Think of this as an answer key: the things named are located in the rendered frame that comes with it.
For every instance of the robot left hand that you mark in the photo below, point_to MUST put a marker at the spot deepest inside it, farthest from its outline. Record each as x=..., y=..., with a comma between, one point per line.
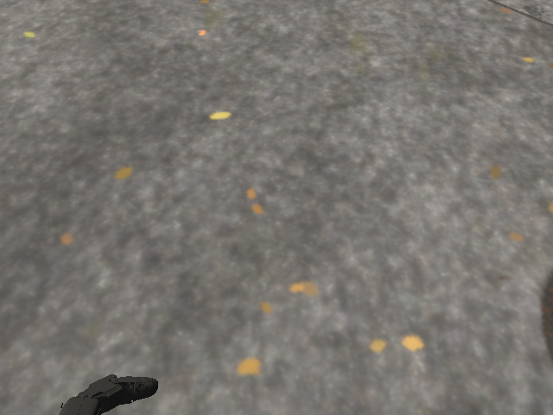
x=109, y=392

